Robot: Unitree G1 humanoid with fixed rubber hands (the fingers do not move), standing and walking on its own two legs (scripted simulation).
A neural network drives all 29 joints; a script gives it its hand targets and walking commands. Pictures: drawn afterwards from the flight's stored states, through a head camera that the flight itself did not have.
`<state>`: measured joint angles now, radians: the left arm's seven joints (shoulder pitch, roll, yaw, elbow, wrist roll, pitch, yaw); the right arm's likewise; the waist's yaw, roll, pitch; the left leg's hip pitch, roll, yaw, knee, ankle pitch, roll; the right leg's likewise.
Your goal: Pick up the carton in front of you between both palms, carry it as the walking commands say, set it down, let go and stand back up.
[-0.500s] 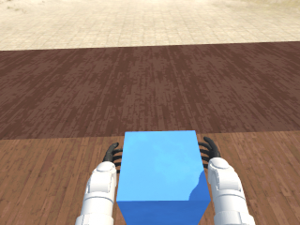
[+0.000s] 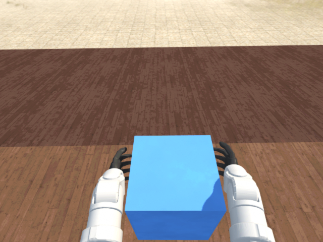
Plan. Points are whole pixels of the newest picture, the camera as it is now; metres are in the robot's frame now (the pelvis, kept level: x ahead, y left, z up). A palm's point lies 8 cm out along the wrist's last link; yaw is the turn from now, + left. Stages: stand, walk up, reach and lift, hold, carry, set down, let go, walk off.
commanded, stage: reach and lift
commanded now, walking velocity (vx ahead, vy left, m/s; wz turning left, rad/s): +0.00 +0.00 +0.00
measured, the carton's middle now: (172, 189) +0.28 +0.00 -0.05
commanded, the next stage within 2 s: hold in 0.30 s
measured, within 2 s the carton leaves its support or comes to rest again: neither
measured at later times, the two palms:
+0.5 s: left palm (116, 171) +0.28 +0.15 +0.05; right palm (234, 167) +0.29 -0.15 +0.06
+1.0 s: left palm (116, 170) +0.28 +0.15 +0.05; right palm (235, 168) +0.29 -0.15 +0.06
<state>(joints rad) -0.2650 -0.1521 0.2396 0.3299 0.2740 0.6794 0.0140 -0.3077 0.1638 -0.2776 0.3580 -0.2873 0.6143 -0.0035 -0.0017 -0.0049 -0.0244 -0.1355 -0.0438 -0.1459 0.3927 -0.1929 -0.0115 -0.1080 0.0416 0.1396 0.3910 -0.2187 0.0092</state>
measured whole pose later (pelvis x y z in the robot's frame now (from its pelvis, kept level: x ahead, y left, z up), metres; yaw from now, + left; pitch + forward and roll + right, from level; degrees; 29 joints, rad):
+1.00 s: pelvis -0.01 +0.00 +0.00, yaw -1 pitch -7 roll +0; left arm -0.27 -0.15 0.22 0.25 0.29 0.78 0.00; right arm -0.31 0.16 -0.26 0.26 -0.29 0.73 0.00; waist -0.01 0.00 -0.01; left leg -0.06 -0.04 -0.13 0.37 -0.19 -0.01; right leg -0.04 0.04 0.14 0.38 -0.21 0.01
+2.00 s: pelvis +0.34 -0.06 -0.02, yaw -2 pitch +4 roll -1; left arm 0.03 -0.13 0.05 -0.48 0.02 1.20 0.15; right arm -0.01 0.13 -0.07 -0.49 -0.01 1.20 -0.17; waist -0.03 0.06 -0.18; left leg -0.14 0.13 0.11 0.77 -0.49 -0.05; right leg -0.45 -0.04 -0.25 0.62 -0.23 -0.08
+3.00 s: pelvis +0.99 -0.11 -0.03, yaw -1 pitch +3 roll +1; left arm -0.50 -0.10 0.21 -0.04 0.01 1.06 0.17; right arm -0.53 0.04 -0.23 -0.04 -0.01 1.06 -0.19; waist 0.03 0.04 0.00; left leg -0.25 0.06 0.06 1.13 -0.49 0.02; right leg -0.53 -0.03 -0.19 0.69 -0.04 -0.15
